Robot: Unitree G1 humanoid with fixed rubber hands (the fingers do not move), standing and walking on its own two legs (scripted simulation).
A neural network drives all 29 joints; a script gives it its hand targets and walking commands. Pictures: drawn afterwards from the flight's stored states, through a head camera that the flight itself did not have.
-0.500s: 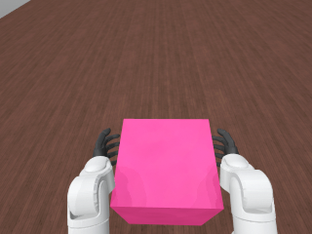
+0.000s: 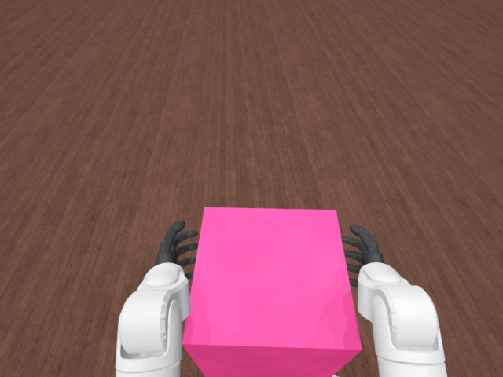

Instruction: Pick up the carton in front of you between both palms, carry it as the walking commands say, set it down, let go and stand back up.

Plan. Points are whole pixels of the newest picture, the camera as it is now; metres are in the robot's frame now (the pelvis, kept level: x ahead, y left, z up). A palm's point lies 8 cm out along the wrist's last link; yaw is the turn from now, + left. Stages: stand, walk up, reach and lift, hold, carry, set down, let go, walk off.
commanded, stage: carry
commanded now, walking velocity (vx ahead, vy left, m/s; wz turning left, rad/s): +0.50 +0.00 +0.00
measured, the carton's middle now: (267, 299) +0.27 +0.00 -0.03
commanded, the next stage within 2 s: none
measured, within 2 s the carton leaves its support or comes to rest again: neither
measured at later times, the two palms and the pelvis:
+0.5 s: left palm (214, 138) +0.55 +0.09 +0.09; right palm (348, 141) +0.56 -0.19 +0.07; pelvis +0.28 -0.06 -0.01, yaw +3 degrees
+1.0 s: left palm (204, 109) +0.66 +0.12 +0.09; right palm (327, 111) +0.66 -0.16 +0.09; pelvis +0.40 -0.03 -0.02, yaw +2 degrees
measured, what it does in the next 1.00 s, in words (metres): walks ahead: right foot, then left foot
